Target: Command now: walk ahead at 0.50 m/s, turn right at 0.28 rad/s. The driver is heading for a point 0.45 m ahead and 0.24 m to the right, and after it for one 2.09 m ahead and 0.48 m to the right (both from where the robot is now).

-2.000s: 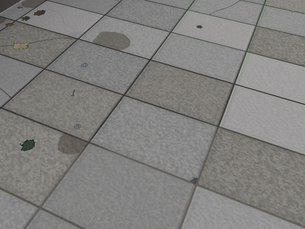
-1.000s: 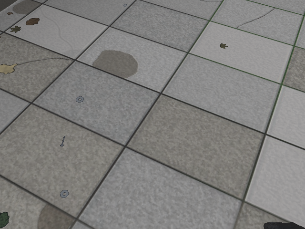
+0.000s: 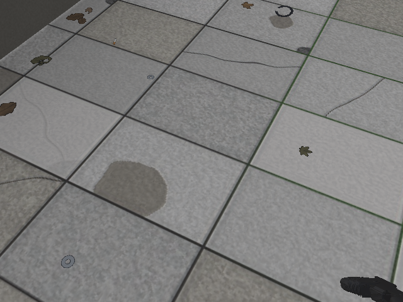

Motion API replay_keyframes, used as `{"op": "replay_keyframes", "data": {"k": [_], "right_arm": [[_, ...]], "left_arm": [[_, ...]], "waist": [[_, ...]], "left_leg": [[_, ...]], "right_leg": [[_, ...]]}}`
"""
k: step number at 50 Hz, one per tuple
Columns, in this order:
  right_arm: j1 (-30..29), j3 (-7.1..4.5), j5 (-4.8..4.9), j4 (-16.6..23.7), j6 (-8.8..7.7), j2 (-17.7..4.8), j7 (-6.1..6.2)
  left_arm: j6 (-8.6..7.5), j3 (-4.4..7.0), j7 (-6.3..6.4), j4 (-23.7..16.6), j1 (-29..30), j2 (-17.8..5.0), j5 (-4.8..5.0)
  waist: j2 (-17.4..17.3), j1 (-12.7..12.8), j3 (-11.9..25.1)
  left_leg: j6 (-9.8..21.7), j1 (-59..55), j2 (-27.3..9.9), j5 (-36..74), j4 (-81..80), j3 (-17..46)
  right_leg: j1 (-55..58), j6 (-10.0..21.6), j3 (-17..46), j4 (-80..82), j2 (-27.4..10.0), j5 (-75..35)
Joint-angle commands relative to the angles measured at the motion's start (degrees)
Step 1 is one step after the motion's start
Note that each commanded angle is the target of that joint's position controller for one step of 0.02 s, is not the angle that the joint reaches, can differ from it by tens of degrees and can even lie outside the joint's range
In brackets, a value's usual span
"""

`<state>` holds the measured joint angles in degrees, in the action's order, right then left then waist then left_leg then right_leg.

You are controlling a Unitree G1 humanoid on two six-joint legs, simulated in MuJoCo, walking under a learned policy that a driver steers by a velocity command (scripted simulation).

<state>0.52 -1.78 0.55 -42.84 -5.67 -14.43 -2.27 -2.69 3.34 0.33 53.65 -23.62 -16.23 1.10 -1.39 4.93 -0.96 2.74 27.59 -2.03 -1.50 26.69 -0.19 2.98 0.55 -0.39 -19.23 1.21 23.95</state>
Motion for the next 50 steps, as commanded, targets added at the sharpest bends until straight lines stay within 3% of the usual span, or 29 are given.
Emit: {"op": "replay_keyframes", "data": {"k": [1, 2, 3, 4, 5, 6, 7, 9, 11, 16, 21, 24, 25, 26, 27, 28, 29, 30, 31, 32, 33, 37, 42, 47, 49, 50], "right_arm": [[23.0, -5.89, -1.69, -2.0, -0.63, -17.4, 1.41], [24.6, -5.31, -1.04, -2.8, -0.04, -15.1, 1.33], [21.4, -3.99, -0.59, -2.3, 0.12, -10.8, 1.47], [17.6, -3.41, -0.49, -1.8, 0.17, -8.8, 1.71], [13.9, -2.91, -0.65, -1.9, 0.0, -7.1, 1.6], [11.3, -2.51, -0.94, -1.9, -0.39, -5.5, 1.51], [9.7, -2.54, -1.29, -2.2, -0.67, -5.2, 1.42], [8.6, -2.94, -1.37, -2.8, -1.27, -5.8, 1.45], [8.9, -3.44, -1.58, -3.7, -1.51, -7.0, 1.86], [10.9, -4.15, -1.24, -5.0, -0.72, -9.3, 2.98], [15.1, -5.12, 0.21, -6.7, 1.18, -11.6, 3.25], [13.9, -5.84, 1.09, -6.3, 2.46, -13.8, 3.45], [13.0, -5.94, 1.38, -6.0, 2.97, -14.2, 3.48], [12.4, -5.48, 1.44, -5.7, 3.2, -13.3, 3.5], [14.0, -4.01, -0.75, -4.4, 2.7, -9.2, 3.46], [16.7, -2.1, -1.35, -0.9, 0.76, -3.3, 2.98], [10.6, -2.95, 1.0, -0.4, -1.52, -8.7, 2.13], [7.2, -3.12, 2.53, 0.9, -2.58, -9.5, 1.73], [7.3, -3.01, 1.53, 0.2, -2.99, -8.9, 2.12], [7.6, -3.54, -0.12, -0.6, -2.74, -9.6, 2.56], [8.7, -3.82, -0.48, -0.9, -2.0, -9.9, 2.45], [6.1, -3.36, -1.47, 0.4, -0.01, -7.4, 2.59], [-3.5, -2.27, -0.75, 3.4, -0.39, -5.3, 1.79], [-6.0, -2.83, -0.07, 5.3, -1.59, -7.8, 0.63], [-2.9, -3.4, 0.03, 4.7, -2.2, -9.0, 0.53], [1.9, -4.05, -0.17, 3.4, -2.51, -9.9, 0.77]], "left_arm": [[-1.05, -0.18, 0.13, -5.4, -0.8, -2.8, -1.01], [-2.01, -0.78, -0.01, -4.8, -3.4, -1.3, 0.01], [-2.45, 0.98, -0.09, -5.2, 0.5, -7.6, 1.55], [-2.49, 1.31, -0.02, -6.5, 4.6, -8.2, 1.93], [-2.2, 1.41, 0.21, -6.8, 6.4, -7.5, 1.4], [-1.46, 1.86, 0.39, -6.6, 6.2, -6.8, 0.86], [-0.6, 1.83, 0.34, -6.3, 4.7, -5.4, 0.85], [0.82, 1.66, 0.31, -6.9, 4.6, -3.2, 0.85], [1.48, 1.79, 0.38, -8.2, 6.6, -3.0, 0.5], [0.73, 1.11, -1.38, -11.1, 14.7, -1.6, 0.08], [0.87, 0.79, -3.04, -15.3, 22.2, -2.0, 0.07], [1.29, 2.07, -3.46, -16.2, 19.2, -4.5, 0.03], [1.45, 3.22, -3.35, -15.0, 13.4, -6.3, 0.23], [1.61, 5.21, -2.71, -12.4, 3.7, -9.6, 0.45], [2.19, 7.09, -1.38, -10.7, -3.6, -15.6, 0.67], [1.32, 7.02, -1.57, -12.9, 0.9, -19.4, 0.66], [0.32, 5.35, -2.26, -13.8, 0.0, -14.1, 0.21], [-0.57, 4.53, -2.31, -13.4, 1.5, -11.2, -0.17], [-1.06, 3.96, -2.34, -13.7, 5.0, -9.4, -0.02], [-1.19, 3.32, -2.07, -14.5, 8.8, -7.3, -0.2], [-1.18, 2.87, -1.74, -15.5, 10.7, -6.5, -0.8], [-1.51, 3.47, -0.28, -15.3, 8.8, -9.0, -0.38], [-0.81, 3.68, 0.71, -14.3, 5.2, -9.5, 0.0], [-0.04, 3.68, 1.01, -12.8, 2.1, -8.8, 0.33], [0.41, 3.8, 1.23, -13.0, 2.9, -8.9, 0.16], [0.58, 3.46, 1.19, -13.4, 3.9, -8.0, 0.12]], "waist": [[-5.3, -11.7, 19.6], [-15.1, -11.2, 25.7], [-9.2, -11.8, 17.3], [-6.9, -10.7, 10.4], [-4.1, -8.9, 5.8], [-5.0, -7.0, 3.2], [-5.8, -5.5, 2.0], [-4.6, -4.2, 0.3], [-3.0, -3.9, -0.8], [-1.2, -6.4, -2.6], [-0.7, -8.7, -4.9], [-3.0, -5.3, -1.2], [-3.1, -1.7, 2.1], [-1.6, 3.3, 7.1], [8.3, 4.5, 11.8], [18.5, -2.3, 17.9], [9.7, 2.0, 19.3], [7.7, 1.5, 12.1], [2.5, -1.3, 7.2], [2.2, -3.4, 5.4], [3.3, -5.0, 4.5], [2.7, -5.3, 2.4], [5.7, -1.6, -0.1], [6.9, -1.0, -0.1], [8.9, -2.9, 0.6], [9.2, -5.5, 2.6]], "left_leg": [[9.6, -46.9, -16.3, -2.6, 2.1, 20.1], [14.2, -53.1, -23.2, -11.7, -5.9, 38.9], [11.5, -46.3, -21.1, -17.4, -8.3, 33.7], [9.3, -38.5, -19.3, -17.0, -9.8, 25.6], [8.3, -30.6, -17.0, -14.1, -12.4, 20.0], [7.4, -25.2, -15.1, -11.2, -14.6, 15.2], [7.1, -21.1, -14.1, -9.2, -16.5, 11.8], [7.7, -17.6, -13.8, -4.2, -19.0, 6.5], [8.1, -17.7, -13.8, -0.6, -20.0, 2.3], [6.8, -20.7, -12.1, 3.3, -20.7, -6.9], [5.7, -30.5, -15.2, 7.2, -17.4, -10.0], [3.8, -33.9, -15.5, 30.2, -7.2, -12.3], [2.9, -32.9, -14.5, 37.2, 1.6, -13.4], [0.9, -27.3, -12.0, 35.4, 14.6, -14.9], [-2.2, -11.3, -8.5, 9.2, 33.9, -15.2], [-5.2, 11.2, 4.7, -32.6, 51.9, -4.9], [-3.7, 17.3, 2.3, -31.3, 54.8, 5.4], [-2.0, 20.5, -0.2, -26.6, 52.7, 4.7], [-1.5, 17.7, -2.9, -21.9, 47.1, 4.9], [-1.8, 13.3, -4.7, -19.1, 41.7, 5.0], [-2.1, 9.7, -5.5, -17.1, 39.5, 5.3], [-5.6, 8.2, -4.1, -10.0, 28.2, 3.5], [-6.7, 3.9, -0.1, 6.3, 8.1, 2.9], [-4.8, 1.7, 1.4, 3.6, 1.2, 4.9], [-3.2, -2.3, 1.8, -1.7, 0.2, 4.4], [-1.8, -8.9, 2.3, -1.5, -2.1, 3.2]], "right_leg": [[-28.4, 2.5, 1.3, -37.2, -3.1, -21.5], [-40.3, 1.1, 5.3, -50.1, 1.5, 9.7], [-45.2, 1.5, 8.6, -55.0, -2.1, 7.9], [-46.5, 1.8, 6.8, -54.7, -4.9, 2.9], [-44.6, 1.6, 6.1, -52.0, -6.8, -1.3], [-41.9, 1.5, 6.5, -49.2, -8.5, -4.4], [-38.6, 1.2, 6.5, -48.2, -9.3, -6.3], [-38.1, 0.6, 6.1, -46.9, -9.9, -8.6], [-40.7, -0.1, 6.6, -43.4, -10.2, -12.9], [-40.3, 0.0, 2.7, -26.9, -9.1, -25.9], [-42.4, 2.2, -0.8, -18.7, -7.8, -22.2], [-34.7, 5.3, -5.1, -17.9, -3.3, -13.5], [-27.0, 6.8, -6.7, -16.8, -0.6, -12.3], [-12.7, 9.0, -6.7, -13.3, 2.2, -15.5], [3.7, 12.8, 9.2, -12.0, -7.2, -16.8], [17.6, 24.4, 44.2, -1.1, -19.2, -3.4], [18.0, 22.9, 46.7, 4.5, -20.6, -1.0], [13.0, 20.4, 38.3, 3.9, -18.9, -4.7], [4.3, 18.1, 31.0, 3.4, -16.1, -11.3], [-2.4, 16.5, 25.7, 3.6, -13.9, -17.0], [-6.8, 16.2, 23.3, 4.8, -12.5, -20.6], [-13.3, 16.3, 17.8, 7.3, -10.2, -28.4], [-16.7, 12.3, 14.7, 6.6, -6.5, -20.4], [-10.6, 11.1, 21.4, 0.1, -9.2, -18.1], [-8.9, 10.3, 23.9, -3.5, -9.8, -21.0], [-9.6, 9.1, 23.5, -7.4, -8.0, -24.3]]}}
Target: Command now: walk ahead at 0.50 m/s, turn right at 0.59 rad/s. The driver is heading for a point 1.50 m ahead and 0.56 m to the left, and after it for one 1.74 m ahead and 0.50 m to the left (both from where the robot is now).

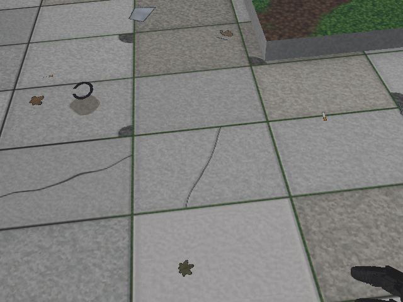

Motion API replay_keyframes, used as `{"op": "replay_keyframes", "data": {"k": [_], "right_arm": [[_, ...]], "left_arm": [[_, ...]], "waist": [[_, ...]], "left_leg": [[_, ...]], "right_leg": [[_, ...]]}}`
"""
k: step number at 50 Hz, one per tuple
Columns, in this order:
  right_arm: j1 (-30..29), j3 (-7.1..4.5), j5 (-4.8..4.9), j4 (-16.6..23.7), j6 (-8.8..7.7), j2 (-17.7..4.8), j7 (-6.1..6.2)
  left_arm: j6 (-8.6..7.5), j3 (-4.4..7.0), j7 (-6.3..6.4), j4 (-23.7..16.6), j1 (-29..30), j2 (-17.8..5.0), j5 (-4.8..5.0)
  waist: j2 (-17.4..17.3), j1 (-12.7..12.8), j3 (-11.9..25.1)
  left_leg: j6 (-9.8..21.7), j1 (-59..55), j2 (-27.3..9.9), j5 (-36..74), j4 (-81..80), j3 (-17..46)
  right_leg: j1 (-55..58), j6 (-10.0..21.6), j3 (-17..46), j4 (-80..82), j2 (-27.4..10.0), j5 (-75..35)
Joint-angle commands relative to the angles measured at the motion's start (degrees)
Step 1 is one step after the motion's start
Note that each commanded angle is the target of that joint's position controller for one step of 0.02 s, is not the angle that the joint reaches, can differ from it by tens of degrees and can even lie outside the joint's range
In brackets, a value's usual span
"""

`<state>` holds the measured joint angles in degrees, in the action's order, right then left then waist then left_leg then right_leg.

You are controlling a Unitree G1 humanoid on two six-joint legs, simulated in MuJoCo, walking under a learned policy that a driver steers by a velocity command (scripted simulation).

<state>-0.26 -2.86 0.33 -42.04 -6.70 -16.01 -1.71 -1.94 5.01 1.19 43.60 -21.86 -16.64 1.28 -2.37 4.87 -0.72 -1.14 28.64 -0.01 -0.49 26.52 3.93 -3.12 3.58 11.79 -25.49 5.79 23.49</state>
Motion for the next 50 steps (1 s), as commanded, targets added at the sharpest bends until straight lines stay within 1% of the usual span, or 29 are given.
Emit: {"op": "replay_keyframes", "data": {"k": [1, 2, 3, 4, 5, 6, 7, 8, 10, 12, 14, 19, 21, 22, 23, 24, 25, 26, 27, 28, 29, 31, 37, 43, 46, 47, 48, 49, 50], "right_arm": [[9.7, -3.83, -0.84, 1.5, -1.81, -10.5, 0.56], [18.1, -4.92, -1.87, 0.7, -1.64, -14.7, 1.03], [21.0, -5.02, -0.88, -1.1, -0.78, -14.6, 0.53], [19.0, -3.64, 0.12, -0.5, -0.53, -9.5, 0.34], [17.1, -2.94, -0.08, -0.6, 0.03, -7.2, 0.36], [14.8, -2.49, -0.68, -0.7, 0.44, -6.5, 0.25], [13.3, -1.98, -1.0, -1.0, 0.57, -5.4, 0.26], [12.6, -1.68, -1.16, -1.1, 0.58, -5.2, 0.27], [12.9, -1.7, -0.23, -1.5, 0.48, -5.5, 0.3], [13.7, -2.36, 0.57, -1.8, 0.65, -7.9, 0.68], [14.7, -2.93, 0.95, -2.2, 1.15, -9.6, 1.11], [20.2, -3.12, 1.73, -3.7, 2.48, -10.3, 1.47], [20.3, -3.09, 1.76, -3.8, 3.0, -10.4, 1.76], [20.4, -2.76, 1.49, -3.7, 3.13, -9.3, 1.85], [20.0, -2.01, 0.99, -3.3, 2.98, -7.1, 1.8], [19.9, -0.5, -0.44, -1.6, 2.69, -2.7, 1.77], [25.3, -0.07, 1.33, 0.4, 1.86, -1.4, 1.98], [23.5, -1.48, 2.16, -0.6, 2.0, -7.1, 2.23], [20.0, -2.1, 2.12, 0.0, 2.25, -8.5, 2.08], [19.1, -2.14, 1.76, -0.2, 2.7, -7.7, 2.1], [18.0, -2.28, 1.27, 0.1, 3.1, -7.1, 1.96], [17.5, -2.11, 1.46, 0.8, 4.14, -5.0, 1.46], [10.8, -1.14, 0.97, 4.2, 4.78, -2.5, 0.16], [1.2, -0.81, 0.96, 8.6, 4.75, -3.1, -1.69], [4.1, -2.2, 0.7, 9.4, 5.16, -5.8, -1.93], [10.8, -3.49, 0.83, 7.9, 5.35, -7.8, -1.69], [20.5, -5.5, 1.02, 5.3, 5.77, -11.4, -0.84], [25.1, -6.96, 1.4, 4.2, 6.27, -17.4, 0.48], [22.9, -6.46, 1.18, 6.8, 5.18, -19.5, 0.02]], "left_arm": [[-0.29, 0.8, 0.05, -4.2, 2.7, -5.1, -0.42], [-0.55, -0.17, 0.03, -5.5, -1.3, -1.9, -0.34], [-0.97, -0.73, 0.12, -6.5, -5.7, -2.3, 0.78], [-1.03, 0.25, 0.12, -5.0, -3.6, -7.2, 1.16], [-0.94, 0.38, 0.01, -5.3, 1.3, -8.0, 0.62], [-1.19, 0.25, -0.09, -6.4, 5.1, -7.2, -0.21], [-1.43, 0.35, -0.3, -7.0, 6.8, -6.6, -0.84], [-1.61, 0.14, -0.6, -7.1, 6.3, -5.5, -0.79], [-1.92, -0.42, -0.87, -7.2, 6.3, -3.5, -1.01], [-2.49, -1.25, -1.01, -8.7, 10.1, -2.1, -1.66], [-3.07, -1.94, -1.41, -9.4, 14.1, -1.1, -1.5], [-3.95, -1.46, -2.28, -11.0, 20.4, -3.3, -0.36], [-4.36, -0.74, -2.27, -10.6, 18.6, -4.6, -0.21], [-4.39, -0.06, -1.98, -9.4, 15.2, -5.7, -0.37], [-4.47, 0.95, -1.41, -8.4, 9.4, -7.8, -0.95], [-4.22, 2.04, -0.72, -7.5, -0.1, -12.0, -1.89], [-3.28, 2.64, -1.21, -6.1, -2.3, -14.7, -2.18], [-3.37, 1.51, -1.51, -6.2, -0.7, -9.8, -1.6], [-3.51, 0.6, -1.54, -6.3, 1.7, -7.1, -1.22], [-3.66, -0.06, -1.72, -6.3, 5.2, -5.4, -1.49], [-3.73, -0.39, -1.86, -6.0, 7.6, -4.0, -1.71], [-4.25, -0.28, -1.75, -5.2, 9.8, -3.4, -1.94], [-4.49, 1.11, -0.86, -2.4, 8.8, -6.7, -1.81], [-3.12, 2.24, -0.53, 0.3, 5.0, -10.0, -0.24], [-1.93, 2.96, -0.23, 0.7, 5.0, -12.6, 0.49], [-1.4, 2.98, -0.1, 0.6, 5.6, -12.9, 0.76], [-1.37, 2.32, 0.13, 0.5, 5.0, -11.6, 0.49], [-1.83, 0.44, 0.01, -1.5, 2.2, -5.8, -2.08], [-3.82, -1.2, -0.59, -4.1, 0.9, -3.0, -1.98]], "waist": [[8.4, -8.8, 8.3], [-1.9, -9.7, 17.5], [-17.8, -8.0, 21.4], [-10.0, -9.0, 13.9], [-4.9, -9.5, 7.5], [-1.8, -8.5, 2.8], [-1.7, -7.1, 0.7], [-3.0, -5.6, 0.2], [-3.8, -4.8, 0.7], [-3.1, -5.5, 0.5], [-2.5, -6.6, 0.5], [-3.2, -8.4, 0.5], [-3.5, -6.1, 1.1], [-3.3, -4.3, 2.5], [-2.3, -1.1, 5.6], [6.6, 2.5, 13.8], [22.9, -0.2, 17.7], [15.0, 0.6, 11.8], [11.9, 0.3, 6.4], [9.1, -1.4, 4.0], [8.9, -2.6, 1.7], [9.6, -4.4, 0.0], [5.8, -3.8, -1.5], [5.1, -1.1, -4.2], [7.3, -4.4, -0.4], [7.0, -8.5, 3.4], [5.4, -13.2, 8.5], [-7.0, -11.8, 12.8], [-12.7, -8.4, 22.3]], "left_leg": [[4.8, -22.3, -4.0, -2.7, -0.8, 2.2], [11.1, -43.1, -16.3, -8.8, -0.8, 18.9], [16.5, -51.2, -24.5, -23.0, -7.5, 41.0], [15.0, -45.5, -22.5, -32.0, -10.1, 38.9], [13.1, -38.0, -19.7, -29.6, -10.6, 30.4], [12.9, -30.3, -17.1, -23.3, -11.8, 24.6], [13.1, -25.4, -15.1, -17.8, -13.0, 20.8], [13.3, -22.1, -13.6, -13.6, -14.2, 18.3], [14.6, -20.1, -12.2, -7.1, -15.6, 15.1], [15.3, -18.8, -11.6, -2.4, -16.5, 12.2], [14.3, -16.7, -10.1, -1.0, -16.5, 9.1], [12.2, -17.6, -10.9, -3.8, -13.4, 10.7], [10.4, -17.1, -11.0, -6.6, -10.3, 12.2], [9.1, -15.7, -9.5, -6.1, -7.0, 11.8], [7.1, -12.1, -6.3, -5.5, 1.2, 9.7], [4.3, -3.3, -1.7, -17.9, 19.7, 4.4], [2.7, 12.5, 2.0, -34.3, 34.8, 0.4], [2.5, 17.3, -1.2, -31.4, 42.1, 3.6], [2.7, 18.8, -2.7, -26.3, 43.7, 3.4], [2.2, 16.6, -4.4, -22.0, 43.2, 2.7], [1.9, 15.7, -5.6, -19.2, 41.4, 2.7], [1.3, 12.4, -7.1, -15.9, 39.5, 2.1], [0.0, 12.2, -7.1, -2.6, 24.7, 0.3], [3.3, 9.7, -5.3, -1.3, 11.8, -4.6], [6.7, 1.2, -0.4, -9.7, 10.4, -9.2], [8.5, -7.9, 2.3, -9.6, 8.3, -10.8], [10.7, -23.6, 4.0, -6.9, 6.1, -9.3], [16.3, -41.5, -8.7, -7.4, 4.7, 11.9], [26.3, -51.6, -19.3, -19.7, -6.0, 44.1]], "right_leg": [[-7.2, 4.1, 8.5, -11.4, -9.4, -24.2], [-22.6, 0.1, 1.7, -30.2, -2.8, -11.9], [-37.1, -1.8, -1.6, -44.1, -0.9, 11.1], [-41.6, -2.2, 0.2, -49.2, -4.3, 7.6], [-41.6, -2.3, -1.9, -49.7, -6.0, 3.1], [-40.5, -2.2, -3.4, -47.5, -7.3, 0.2], [-38.7, -1.9, -3.9, -44.1, -9.1, -2.0], [-35.9, -1.9, -4.9, -41.3, -10.4, -3.3], [-33.9, -2.5, -7.0, -35.0, -10.9, -3.7], [-32.6, -3.5, -8.5, -26.0, -10.9, -6.9], [-28.3, -4.3, -9.4, -16.7, -9.6, -13.7], [-21.0, -5.0, -9.2, -5.3, -6.6, -21.2], [-14.9, -3.8, -9.2, -1.4, -6.6, -21.0], [-8.8, -2.7, -9.7, -0.1, -6.5, -19.9], [0.2, -0.8, -7.4, 0.3, -9.7, -18.4], [14.1, 2.8, 3.9, -0.2, -21.5, -16.9], [22.1, 9.9, 26.0, 6.3, -31.2, -2.4], [17.5, 9.2, 26.4, 8.9, -29.1, 5.9], [12.4, 7.6, 18.4, 9.5, -27.1, 3.3], [7.3, 6.7, 12.3, 10.9, -24.5, -3.2], [3.4, 6.7, 7.8, 12.4, -22.9, -8.5], [-1.6, 6.4, 0.6, 15.1, -21.1, -16.0], [-1.8, 6.7, -12.5, 17.6, -20.4, -26.6], [4.1, 4.2, -19.3, 15.6, -22.2, -29.8], [7.5, 2.4, -22.4, 4.9, -22.3, -54.1], [6.1, 1.3, -24.0, -4.8, -21.0, -60.5], [-1.7, -0.9, -25.2, -18.3, -18.8, -56.3], [-21.9, -4.2, -25.3, -38.9, -13.5, -19.1], [-37.4, -5.8, -12.2, -53.3, -3.4, 12.2]]}}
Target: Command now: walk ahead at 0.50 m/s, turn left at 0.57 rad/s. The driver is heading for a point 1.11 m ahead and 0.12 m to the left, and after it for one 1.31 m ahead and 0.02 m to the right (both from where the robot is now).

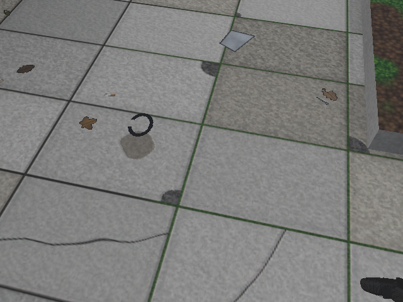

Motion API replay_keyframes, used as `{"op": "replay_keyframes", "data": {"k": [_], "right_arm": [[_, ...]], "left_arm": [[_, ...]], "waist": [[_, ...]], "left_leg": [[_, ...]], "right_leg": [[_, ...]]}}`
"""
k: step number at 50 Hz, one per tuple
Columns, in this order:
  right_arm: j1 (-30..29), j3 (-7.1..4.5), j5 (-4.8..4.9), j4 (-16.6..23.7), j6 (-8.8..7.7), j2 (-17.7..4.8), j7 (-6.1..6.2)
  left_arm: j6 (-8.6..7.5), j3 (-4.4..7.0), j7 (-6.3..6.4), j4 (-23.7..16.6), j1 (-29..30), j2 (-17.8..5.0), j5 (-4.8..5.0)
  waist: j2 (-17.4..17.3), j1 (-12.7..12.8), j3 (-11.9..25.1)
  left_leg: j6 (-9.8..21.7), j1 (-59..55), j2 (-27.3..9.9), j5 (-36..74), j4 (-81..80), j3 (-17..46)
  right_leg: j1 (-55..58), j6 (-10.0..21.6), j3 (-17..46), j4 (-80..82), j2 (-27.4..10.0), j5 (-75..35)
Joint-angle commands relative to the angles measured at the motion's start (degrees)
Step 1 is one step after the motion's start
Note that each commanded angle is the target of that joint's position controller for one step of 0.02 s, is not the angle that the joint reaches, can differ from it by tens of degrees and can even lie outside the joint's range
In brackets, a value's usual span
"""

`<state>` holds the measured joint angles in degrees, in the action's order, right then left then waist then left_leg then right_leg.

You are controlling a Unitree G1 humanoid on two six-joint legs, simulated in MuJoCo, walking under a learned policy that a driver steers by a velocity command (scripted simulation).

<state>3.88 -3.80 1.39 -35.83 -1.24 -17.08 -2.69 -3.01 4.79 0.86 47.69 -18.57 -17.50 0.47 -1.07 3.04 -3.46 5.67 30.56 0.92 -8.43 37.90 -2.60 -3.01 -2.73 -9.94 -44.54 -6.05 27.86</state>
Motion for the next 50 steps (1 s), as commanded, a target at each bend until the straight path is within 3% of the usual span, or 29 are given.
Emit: {"op": "replay_keyframes", "data": {"k": [1, 2, 3, 4, 5, 8, 11, 14, 16, 19, 21, 22, 23, 24, 25, 26, 27, 28, 29, 30, 32, 37, 41, 44, 46, 47, 48, 49, 50], "right_arm": [[18.8, -4.05, -0.18, 0.5, -1.09, -13.1, 0.48], [17.1, -3.39, -0.31, 0.0, -1.73, -11.0, 0.49], [13.3, -2.9, -0.32, 0.3, -1.98, -9.6, 0.62], [10.1, -2.3, -0.72, 1.0, -2.06, -7.7, 0.82], [8.5, -2.0, -1.33, 1.9, -2.07, -7.1, 1.07], [9.0, -2.28, -1.07, 1.3, -2.51, -7.9, 1.92], [11.5, -2.58, -0.6, -0.1, -2.29, -8.8, 2.98], [14.0, -2.71, -0.22, -1.2, -1.78, -9.2, 3.48], [16.0, -2.59, -0.08, -2.4, -1.68, -8.9, 3.55], [18.0, -2.29, -0.24, -3.9, -1.42, -8.0, 3.62], [17.7, -2.43, -0.44, -4.3, -1.06, -8.2, 3.56], [17.1, -2.14, -0.45, -4.1, -0.96, -7.5, 3.47], [16.7, -1.25, -0.86, -3.5, -1.04, -5.3, 3.29], [21.7, -0.25, -0.57, -2.6, -1.53, -2.7, 3.4], [24.8, 0.24, 0.13, -2.9, -2.04, -2.5, 3.56], [20.3, -0.77, 0.65, -2.7, -2.3, -7.3, 3.43], [14.5, -0.9, 0.53, -1.5, -2.34, -7.9, 3.33], [11.0, -0.77, -0.32, -0.5, -2.55, -7.3, 3.17], [10.2, -0.97, -0.97, -0.3, -2.63, -6.7, 3.02], [11.1, -0.86, -0.91, -0.6, -2.57, -5.7, 2.8], [12.1, -0.43, -0.8, -1.1, -2.32, -3.7, 2.6], [3.6, 0.83, -1.23, 1.0, -2.89, -1.3, 2.26], [-3.2, 1.01, -0.51, 2.5, -3.48, -1.3, 1.37], [-6.1, 0.73, -0.26, 3.9, -3.82, -2.2, 0.55], [-4.0, 0.15, -0.39, 3.6, -4.02, -3.6, 0.3], [0.6, -0.62, -0.65, 2.3, -4.05, -4.9, 0.47], [8.8, -1.97, -0.94, -0.1, -3.93, -7.5, 0.96], [19.5, -3.15, -1.62, -1.9, -3.62, -11.8, 1.66], [20.9, -3.61, -1.68, -2.9, -3.29, -15.2, 1.41]], "left_arm": [[-4.16, 0.32, -0.94, -9.2, 4.7, -7.8, 1.11], [-4.95, 0.15, -1.15, -10.2, 7.4, -7.8, 1.92], [-5.23, 0.03, -0.6, -9.4, 7.4, -7.1, 0.68], [-4.9, 0.49, -0.22, -8.9, 6.8, -7.7, -0.61], [-4.18, 0.7, -0.33, -8.7, 5.7, -7.8, -0.88], [-2.65, 0.26, -0.26, -8.9, 6.2, -5.7, -1.53], [-2.53, -0.61, -0.37, -10.6, 12.7, -3.7, -1.59], [-3.09, -1.23, -1.2, -11.9, 18.9, -2.7, -0.91], [-3.6, -1.26, -1.94, -12.3, 20.8, -3.1, -0.32], [-4.27, -0.76, -2.81, -12.7, 21.3, -4.7, -0.3], [-4.58, -0.25, -2.79, -12.3, 18.5, -5.7, -0.28], [-4.77, 0.44, -2.48, -11.0, 14.1, -6.6, -0.55], [-5.04, 1.23, -2.17, -10.0, 7.1, -8.7, -1.29], [-4.95, 2.5, -1.98, -8.8, -0.9, -13.4, -2.09], [-4.19, 2.68, -2.65, -6.0, -5.7, -12.4, -0.59], [-3.95, 1.31, -2.74, -6.4, -3.9, -8.2, 0.66], [-3.42, 0.66, -2.49, -7.0, -0.6, -6.5, 0.18], [-3.06, 0.14, -2.42, -7.1, 2.1, -5.5, -0.49], [-3.09, -0.37, -2.29, -7.1, 3.8, -4.2, -0.91], [-3.14, -0.65, -2.25, -7.1, 4.5, -3.7, -1.2], [-3.39, -0.61, -2.18, -6.4, 4.2, -4.1, -0.6], [-2.89, 0.15, -1.52, -4.3, 1.9, -7.4, 0.21], [-2.1, 0.19, -1.39, -1.9, -2.6, -8.4, 0.8], [-1.14, 0.36, -1.19, -0.4, -4.3, -8.9, 1.03], [-0.47, 0.68, -0.86, 0.0, -3.9, -9.9, 1.03], [-0.19, 0.71, -0.69, -0.1, -2.9, -10.3, 1.14], [-0.07, 0.21, -0.55, -0.3, -2.8, -9.1, 0.85], [-0.29, -1.17, -0.39, -2.0, -2.5, -6.1, -0.74], [-1.49, -2.95, -0.7, -2.9, -9.6, 0.0, -0.39]], "waist": [[-5.6, -10.3, 22.0], [-4.6, -9.2, 14.4], [0.1, -6.4, 10.1], [-0.5, -4.1, 7.9], [-1.9, -2.5, 7.3], [-1.4, -1.8, 6.2], [-1.8, -3.9, 4.2], [-3.2, -6.4, 3.1], [-3.7, -7.5, 2.9], [-4.6, -7.5, 2.6], [-6.3, -5.8, 2.7], [-6.2, -3.3, 4.6], [-4.5, 0.0, 11.0], [6.0, 0.7, 20.2], [19.0, 0.9, 23.0], [11.7, 2.0, 15.3], [7.0, 2.0, 9.1], [4.2, 0.8, 4.4], [4.6, -0.7, 3.1], [5.9, -1.9, 2.9], [7.0, -2.7, 3.5], [5.2, -0.5, 2.2], [5.0, 2.1, 1.0], [5.4, 1.9, 0.0], [6.1, -0.2, 1.3], [6.0, -3.2, 4.1], [5.0, -7.1, 9.6], [-1.5, -11.0, 18.6], [-16.5, -6.9, 24.4]], "left_leg": [[16.0, -51.9, -19.4, -14.0, -21.3, 47.0], [13.9, -44.5, -17.4, -11.1, -21.4, 38.8], [11.9, -35.8, -14.7, -5.5, -21.3, 32.6], [11.0, -29.0, -12.8, 1.0, -21.9, 28.1], [10.9, -24.7, -11.6, 4.6, -23.1, 26.2], [11.6, -18.6, -9.9, 12.0, -24.9, 21.6], [9.5, -16.8, -7.2, 10.9, -24.8, 18.2], [7.3, -15.5, -5.8, 5.2, -24.0, 17.8], [7.0, -17.4, -7.2, 3.1, -23.0, 19.2], [6.3, -23.4, -10.0, 3.7, -19.0, 22.7], [5.3, -25.8, -10.9, 8.9, -16.0, 24.0], [4.3, -25.9, -8.9, 15.6, -11.7, 23.0], [2.5, -22.9, -6.0, 17.2, -1.2, 20.3], [-1.7, -6.5, 1.0, 5.2, 17.6, 14.0], [-4.3, 7.3, 4.9, -23.8, 31.8, 11.6], [-4.1, 13.6, 1.8, -22.5, 36.5, 14.3], [-4.0, 14.5, -0.7, -18.0, 36.8, 12.0], [-3.9, 13.9, -2.6, -14.4, 33.4, 10.0], [-3.9, 11.7, -4.7, -11.4, 29.6, 9.6], [-4.2, 8.8, -5.7, -9.9, 27.3, 9.0], [-4.9, 6.9, -6.3, -8.8, 23.4, 7.4], [-6.4, 6.2, -6.5, 4.6, 5.7, 5.0], [-6.4, 2.4, -4.5, 11.8, -3.8, 3.5], [-4.6, 2.9, -3.8, 8.3, -7.4, 3.7], [-2.9, -1.3, -2.6, 4.6, -9.3, 2.9], [-1.6, -8.6, -1.1, 4.6, -11.2, 1.3], [0.2, -21.0, -1.1, 5.7, -11.3, 1.2], [4.2, -38.5, -12.1, 8.1, -8.8, 13.2], [12.8, -53.6, -23.4, -4.7, -15.3, 39.5]], "right_leg": [[-43.6, 1.5, 15.9, -36.1, 5.2, 3.9], [-45.1, 2.7, 14.9, -32.7, 3.1, -1.2], [-42.1, 2.9, 14.8, -27.7, 0.7, -5.4], [-37.9, 2.5, 15.0, -23.2, -0.8, -8.0], [-34.4, 2.2, 15.2, -21.6, -1.4, -9.7], [-32.3, -0.1, 13.8, -15.2, -0.6, -13.5], [-32.6, -1.5, 13.5, -2.9, 1.2, -24.4], [-28.2, -1.5, 13.0, 8.7, 4.1, -32.6], [-26.6, -1.0, 13.3, 12.2, 4.6, -34.9], [-26.4, 1.2, 13.8, 15.7, 4.6, -30.8], [-23.1, 3.3, 12.6, 17.2, 5.1, -25.4], [-16.7, 4.9, 11.2, 19.5, 6.1, -25.1], [-4.8, 8.0, 14.7, 17.8, 1.8, -26.5], [16.4, 15.7, 32.2, 17.0, -9.3, -23.1], [23.8, 20.8, 52.7, 25.2, -16.4, -8.5], [19.1, 18.8, 51.8, 27.8, -15.4, 1.4], [12.1, 16.7, 43.8, 28.5, -13.2, -0.1], [4.9, 16.0, 38.1, 30.1, -10.8, -5.8], [0.7, 15.5, 34.3, 31.3, -8.9, -11.1], [-2.0, 15.1, 31.5, 32.5, -7.3, -15.0], [-4.1, 15.7, 27.3, 34.1, -6.1, -20.8], [-4.6, 15.2, 19.0, 36.5, -4.6, -29.0], [-3.0, 14.0, 16.6, 35.6, -4.9, -29.7], [2.2, 13.1, 17.5, 33.2, -7.5, -31.9], [4.7, 11.9, 17.2, 29.5, -8.2, -39.4], [4.3, 10.8, 15.5, 24.0, -6.9, -48.2], [0.8, 9.3, 13.1, 14.2, -4.2, -51.8], [-10.9, 7.1, 10.7, -3.6, -0.9, -36.5], [-32.3, 3.8, 10.9, -21.7, 9.1, 2.6]]}}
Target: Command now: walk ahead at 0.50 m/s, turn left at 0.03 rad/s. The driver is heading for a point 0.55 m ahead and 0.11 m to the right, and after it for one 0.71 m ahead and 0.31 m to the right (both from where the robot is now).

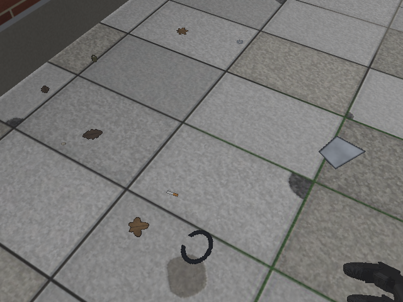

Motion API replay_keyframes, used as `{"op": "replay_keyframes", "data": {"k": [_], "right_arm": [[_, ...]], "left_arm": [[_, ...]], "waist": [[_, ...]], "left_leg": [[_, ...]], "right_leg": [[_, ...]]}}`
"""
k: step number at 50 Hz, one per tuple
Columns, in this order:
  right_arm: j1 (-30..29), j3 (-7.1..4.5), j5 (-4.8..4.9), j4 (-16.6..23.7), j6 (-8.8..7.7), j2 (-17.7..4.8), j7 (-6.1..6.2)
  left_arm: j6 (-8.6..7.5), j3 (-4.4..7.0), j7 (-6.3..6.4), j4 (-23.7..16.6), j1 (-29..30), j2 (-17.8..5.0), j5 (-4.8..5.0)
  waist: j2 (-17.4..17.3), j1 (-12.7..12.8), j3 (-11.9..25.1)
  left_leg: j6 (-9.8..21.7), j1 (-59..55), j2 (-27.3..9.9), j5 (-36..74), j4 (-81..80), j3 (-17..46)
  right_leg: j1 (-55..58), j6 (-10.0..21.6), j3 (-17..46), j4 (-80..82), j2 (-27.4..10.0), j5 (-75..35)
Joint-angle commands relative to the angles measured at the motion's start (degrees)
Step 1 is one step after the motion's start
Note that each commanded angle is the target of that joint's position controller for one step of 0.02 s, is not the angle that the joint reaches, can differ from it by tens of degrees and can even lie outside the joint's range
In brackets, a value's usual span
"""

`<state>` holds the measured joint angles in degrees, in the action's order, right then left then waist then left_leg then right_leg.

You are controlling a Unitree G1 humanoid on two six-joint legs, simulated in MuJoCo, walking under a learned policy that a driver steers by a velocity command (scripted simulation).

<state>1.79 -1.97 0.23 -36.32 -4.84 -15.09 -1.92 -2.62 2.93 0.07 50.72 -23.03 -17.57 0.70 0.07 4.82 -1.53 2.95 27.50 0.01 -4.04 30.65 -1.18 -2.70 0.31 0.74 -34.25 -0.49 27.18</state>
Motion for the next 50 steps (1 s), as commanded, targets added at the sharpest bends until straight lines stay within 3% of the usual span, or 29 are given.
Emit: {"op": "replay_keyframes", "data": {"k": [1, 2, 3, 4, 5, 8, 11, 15, 18, 20, 22, 23, 24, 25, 26, 27, 28, 29, 30, 32, 35, 39, 43, 46, 47, 48, 49, 50], "right_arm": [[23.1, -4.12, 0.31, -2.2, 0.46, -11.7, 0.58], [19.4, -3.36, 0.43, -2.1, 0.38, -9.9, 0.68], [16.1, -3.02, 0.08, -1.9, 0.35, -9.2, 0.64], [13.4, -2.72, -0.41, -1.8, 0.26, -8.0, 0.44], [12.0, -2.34, -0.87, -1.7, 0.01, -6.9, 0.35], [11.6, -2.62, -0.13, -3.1, -0.99, -7.4, 0.32], [13.2, -3.07, -0.12, -4.8, -1.01, -8.9, 0.98], [16.7, -3.26, 0.38, -7.1, -0.48, -10.4, 1.57], [20.2, -3.41, 0.76, -9.3, 0.2, -11.1, 1.69], [21.1, -3.59, 0.93, -10.5, 0.86, -11.4, 1.92], [20.9, -3.82, 0.97, -11.1, 1.52, -12.0, 2.22], [20.0, -3.9, 0.97, -11.1, 1.83, -12.4, 2.37], [19.4, -3.56, 0.83, -11.1, 2.17, -11.7, 2.51], [19.6, -2.48, -0.09, -10.0, 2.15, -9.5, 2.74], [26.5, -0.5, -0.3, -8.8, 0.98, -3.2, 2.18], [24.3, -1.05, 0.09, -9.8, -0.14, -6.1, 1.98], [19.8, -2.32, 1.56, -8.5, -0.68, -10.2, 1.68], [17.0, -2.22, 1.54, -8.0, -0.69, -9.9, 1.9], [15.2, -2.39, 0.35, -7.8, -0.35, -9.4, 2.27], [17.3, -2.37, -0.57, -8.3, 1.11, -7.4, 2.83], [16.1, -1.94, -0.83, -7.4, 2.27, -5.4, 3.6], [9.5, -1.82, -0.72, -5.8, 2.91, -5.5, 3.81], [3.9, -2.13, -0.32, -4.2, 3.03, -6.5, 3.48], [6.0, -3.01, -0.25, -4.8, 2.08, -8.1, 3.04], [7.8, -3.39, -0.63, -5.2, 1.58, -9.0, 3.12], [9.9, -4.15, -1.69, -5.0, 1.47, -12.5, 3.67], [8.6, -4.67, -2.37, -4.2, 2.6, -15.0, 4.19], [10.2, -4.24, -2.1, -4.3, 3.15, -12.1, 3.93]], "left_arm": [[-2.85, 0.19, -0.35, -5.2, -1.7, -6.0, 0.52], [-3.45, 0.9, -0.72, -6.9, 3.5, -8.1, 1.55], [-3.66, 0.77, -0.58, -7.4, 6.5, -7.5, 1.14], [-3.55, 0.96, -0.48, -7.6, 7.7, -7.1, 0.23], [-3.05, 1.03, -0.56, -7.3, 6.8, -6.4, 0.0], [-1.4, 0.49, -0.39, -7.1, 6.1, -3.6, -0.26], [-1.19, 0.12, -0.34, -8.8, 11.9, -2.7, -0.75], [-2.05, -0.55, -1.25, -10.6, 20.0, -1.5, -0.35], [-2.44, -0.58, -2.05, -12.4, 24.7, -2.0, 0.11], [-2.66, -0.42, -2.65, -13.4, 26.2, -2.7, 0.13], [-2.85, -0.05, -2.98, -13.3, 24.6, -3.8, 0.03], [-2.94, 0.52, -2.91, -12.4, 21.2, -4.9, -0.09], [-2.93, 1.76, -2.52, -10.1, 13.7, -6.9, -0.27], [-2.79, 3.03, -1.94, -7.8, 3.7, -10.4, -0.69], [-2.23, 4.39, -1.73, -6.8, -1.5, -15.7, -0.94], [-1.99, 2.99, -1.76, -6.9, -1.7, -11.1, -0.44], [-1.99, 2.02, -1.64, -7.6, 3.2, -8.9, -0.56], [-1.96, 1.56, -1.6, -8.5, 7.6, -7.6, -0.86], [-1.99, 1.05, -1.91, -8.5, 10.7, -5.7, -0.98], [-2.29, 0.69, -2.18, -8.4, 13.4, -4.2, -1.39], [-2.17, 1.82, -1.34, -7.5, 13.9, -7.5, -1.28], [-0.39, 2.8, 0.05, -6.5, 11.8, -9.4, -0.11], [1.33, 3.14, 0.85, -5.6, 10.0, -9.7, 0.36], [2.44, 3.07, 1.54, -6.6, 12.2, -9.0, 0.83], [2.63, 2.68, 1.71, -7.0, 12.4, -7.7, 0.81], [2.57, 1.64, 1.74, -8.1, 11.1, -4.3, -0.21], [2.28, 0.95, 1.61, -8.1, 4.2, -1.2, -0.64], [2.3, 2.0, 1.68, -7.9, 4.3, -6.2, -0.24]], "waist": [[-12.0, -11.1, 20.2], [-9.1, -10.7, 12.0], [-4.9, -9.2, 7.8], [-3.7, -7.6, 4.9], [-4.4, -5.7, 4.3], [-4.6, -3.7, 2.9], [-3.1, -4.8, 0.5], [-2.8, -7.8, -1.2], [-2.8, -9.4, -2.3], [-3.2, -9.1, -2.5], [-4.1, -7.6, -1.2], [-4.8, -5.4, 0.9], [-4.1, -1.6, 5.6], [-1.0, 2.2, 13.7], [12.6, 0.3, 21.7], [12.9, 1.7, 23.2], [9.1, 0.9, 14.2], [5.2, -1.1, 9.3], [2.6, -2.8, 5.6], [4.6, -6.3, 5.4], [5.1, -7.4, 5.5], [5.1, -5.3, 6.5], [5.8, -3.6, 5.4], [6.7, -5.7, 5.5], [5.9, -6.6, 5.9], [-1.3, -6.0, 9.9], [-14.8, -2.4, 12.0], [-14.5, -4.8, 13.9]], "left_leg": [[14.7, -48.9, -21.5, -17.3, -11.8, 41.4], [12.6, -42.1, -19.5, -15.2, -12.9, 33.0], [11.4, -34.7, -17.0, -9.1, -14.2, 27.0], [11.1, -28.7, -15.2, -3.5, -15.8, 23.1], [10.9, -24.6, -13.8, 0.4, -17.5, 20.3], [11.9, -18.9, -12.8, 5.1, -21.4, 15.0], [11.4, -18.2, -11.7, 6.5, -23.3, 10.7], [9.1, -18.6, -9.9, 5.4, -23.7, 6.1], [8.7, -23.5, -12.0, 4.8, -22.1, 6.7], [8.0, -27.9, -13.9, 7.1, -19.7, 7.3], [6.9, -30.9, -14.7, 13.1, -16.4, 7.5], [6.0, -31.2, -14.0, 21.5, -12.3, 6.6], [4.6, -29.4, -11.3, 28.5, -3.6, 4.4], [2.6, -20.3, -8.4, 20.4, 10.9, 2.1], [-2.1, 4.2, 1.4, -7.0, 33.4, -0.4], [-2.1, 11.0, 2.8, -29.5, 40.6, 7.5], [-1.9, 14.6, -0.2, -27.4, 43.8, 7.9], [-2.1, 12.9, -2.9, -23.3, 42.0, 5.9], [-2.8, 10.7, -4.5, -20.9, 38.4, 4.6], [-4.1, 2.5, -5.7, -18.0, 33.0, 4.5], [-6.2, 0.2, -4.0, -13.4, 24.8, 3.4], [-6.7, -1.2, -2.1, -3.6, 13.1, 4.3], [-6.8, -2.5, -0.4, -3.5, 5.4, 5.7], [-5.3, -8.1, 0.5, -2.5, -4.0, 5.7], [-3.8, -13.3, -1.3, 3.9, -9.3, 5.8], [-0.1, -22.2, -11.4, 16.0, -9.3, 13.4], [9.0, -31.3, -23.0, 30.8, -7.8, 25.0], [13.6, -30.3, -26.0, 26.2, -9.9, 30.4]], "right_leg": [[-39.3, 1.1, 6.2, -38.2, 0.7, 6.1], [-42.5, 1.6, 5.1, -38.4, -2.0, 1.0], [-40.8, 1.4, 3.6, -36.1, -4.3, -4.0], [-39.0, 0.9, 3.2, -33.0, -5.7, -7.2], [-35.6, 0.6, 3.6, -31.3, -6.9, -9.3], [-33.1, -1.0, 2.8, -26.5, -7.6, -12.2], [-35.6, -2.1, 2.5, -16.9, -7.7, -21.4], [-32.1, -1.6, 0.5, -3.0, -5.3, -32.6], [-32.6, -0.7, 0.5, 1.6, -4.3, -32.6], [-33.4, 0.7, 0.8, 3.9, -3.8, -29.0], [-30.3, 2.2, 0.0, 5.3, -2.8, -24.6], [-24.8, 3.3, -1.6, 6.4, -1.2, -23.2], [-14.0, 4.9, -3.1, 7.4, 0.4, -23.9], [2.8, 8.0, 3.2, 4.5, -5.9, -27.0], [24.9, 17.3, 29.2, 7.7, -19.8, -15.9], [25.0, 17.9, 40.2, 15.1, -21.8, -15.0], [17.4, 15.6, 31.4, 15.4, -20.6, -20.7], [8.8, 14.4, 23.2, 15.3, -18.5, -32.1], [1.5, 13.8, 17.4, 16.0, -15.7, -42.6], [-7.0, 13.2, 11.6, 17.8, -12.3, -52.6], [-10.5, 14.6, 7.8, 18.6, -11.0, -60.1], [-9.9, 12.6, 7.5, 17.5, -9.4, -52.1], [-8.6, 11.8, 12.3, 15.4, -9.8, -40.7], [-8.2, 9.5, 17.0, 10.3, -8.3, -32.2], [-10.0, 7.2, 16.9, 6.9, -5.7, -28.2], [-15.0, 4.1, 13.6, -2.5, -1.6, -17.3], [-27.6, 0.5, 5.9, -14.1, 6.6, 10.7], [-31.5, -1.5, 5.1, -25.2, 4.4, 13.3]]}}
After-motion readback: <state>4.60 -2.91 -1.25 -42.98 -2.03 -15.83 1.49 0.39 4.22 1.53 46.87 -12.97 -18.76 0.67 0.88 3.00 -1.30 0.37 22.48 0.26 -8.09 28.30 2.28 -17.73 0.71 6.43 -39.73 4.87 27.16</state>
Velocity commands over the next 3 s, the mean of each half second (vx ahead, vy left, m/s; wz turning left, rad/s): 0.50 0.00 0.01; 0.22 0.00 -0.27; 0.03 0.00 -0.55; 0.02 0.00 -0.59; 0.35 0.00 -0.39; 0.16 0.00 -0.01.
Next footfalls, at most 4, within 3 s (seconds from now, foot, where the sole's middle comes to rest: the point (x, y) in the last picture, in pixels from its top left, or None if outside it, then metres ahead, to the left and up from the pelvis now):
0.50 right None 0.44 -0.14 -0.76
0.96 left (201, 261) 0.58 0.07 -0.76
1.36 right None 0.46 -0.17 -0.76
1.86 left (220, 259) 0.59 0.01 -0.76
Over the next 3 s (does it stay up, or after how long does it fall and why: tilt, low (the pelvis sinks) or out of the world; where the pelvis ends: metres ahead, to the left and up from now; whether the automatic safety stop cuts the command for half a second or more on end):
stays up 0.60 -0.35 0.01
